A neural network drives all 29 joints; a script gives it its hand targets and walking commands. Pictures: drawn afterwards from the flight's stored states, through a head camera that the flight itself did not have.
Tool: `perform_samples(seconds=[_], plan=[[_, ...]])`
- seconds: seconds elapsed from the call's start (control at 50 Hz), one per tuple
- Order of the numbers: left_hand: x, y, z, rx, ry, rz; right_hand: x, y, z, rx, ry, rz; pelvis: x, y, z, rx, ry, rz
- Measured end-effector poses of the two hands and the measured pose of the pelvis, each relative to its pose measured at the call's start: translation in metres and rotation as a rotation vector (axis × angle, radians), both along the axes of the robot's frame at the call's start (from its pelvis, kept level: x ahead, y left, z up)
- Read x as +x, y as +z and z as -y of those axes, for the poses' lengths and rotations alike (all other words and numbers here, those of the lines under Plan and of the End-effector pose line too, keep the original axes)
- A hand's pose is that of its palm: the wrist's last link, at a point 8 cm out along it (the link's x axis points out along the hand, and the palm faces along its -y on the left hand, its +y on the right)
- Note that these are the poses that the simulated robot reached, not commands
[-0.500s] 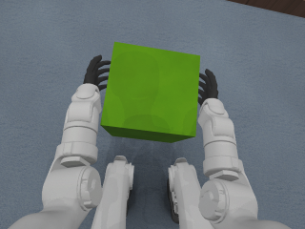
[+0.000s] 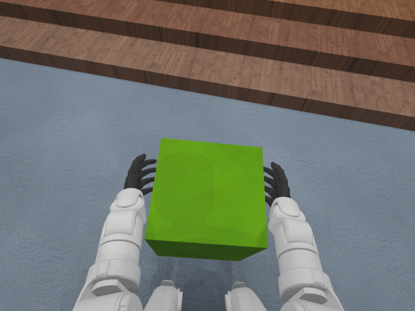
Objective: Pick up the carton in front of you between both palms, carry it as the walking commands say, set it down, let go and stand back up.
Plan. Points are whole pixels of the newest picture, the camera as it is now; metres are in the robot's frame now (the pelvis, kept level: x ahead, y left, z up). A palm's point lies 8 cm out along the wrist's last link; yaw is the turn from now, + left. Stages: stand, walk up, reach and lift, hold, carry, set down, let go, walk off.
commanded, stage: reach and lift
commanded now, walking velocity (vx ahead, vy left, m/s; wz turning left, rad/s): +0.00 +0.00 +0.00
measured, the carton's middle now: (204, 207) +0.36 +0.01 -0.09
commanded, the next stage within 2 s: hold in 1.48 s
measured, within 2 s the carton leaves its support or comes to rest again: neither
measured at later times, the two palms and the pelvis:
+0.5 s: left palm (112, 179) +0.32 +0.15 +0.12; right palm (309, 181) +0.32 -0.15 +0.12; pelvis +0.02 -0.01 +0.09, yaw +1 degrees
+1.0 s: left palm (108, 175) +0.32 +0.15 +0.13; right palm (310, 179) +0.32 -0.15 +0.13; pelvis +0.02 +0.00 +0.10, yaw +0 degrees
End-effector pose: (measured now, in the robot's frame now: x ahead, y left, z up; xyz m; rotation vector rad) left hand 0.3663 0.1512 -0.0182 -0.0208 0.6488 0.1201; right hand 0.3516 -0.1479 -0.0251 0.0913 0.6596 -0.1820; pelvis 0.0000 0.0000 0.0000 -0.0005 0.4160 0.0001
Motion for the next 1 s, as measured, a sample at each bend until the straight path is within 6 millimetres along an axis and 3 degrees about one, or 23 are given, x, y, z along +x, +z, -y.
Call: perform_samples(seconds=[0.22,0.48,0.72,1.0], plan=[[-0.029,0.06,0.001,0.022,0.014,-0.031,-0.02,0.061,0.001,-0.011,0.036,-0.031,0.014,0.056,0.008,0.005,-0.004,0.186],[-0.043,0.135,0.001,0.027,0.026,0.013,-0.027,0.138,0.002,-0.046,0.077,0.013,0.024,0.091,0.006,0.003,0.01,0.411],[-0.056,0.14,-0.003,0.028,0.027,-0.033,-0.036,0.147,-0.003,-0.067,0.098,-0.034,0.016,0.096,0.001,0.002,0.004,0.501],[-0.043,0.149,0.0,0.047,0.005,-0.018,-0.03,0.15,0.0,-0.063,0.085,-0.019,0.023,0.099,-0.002,0.0,-0.002,0.498]])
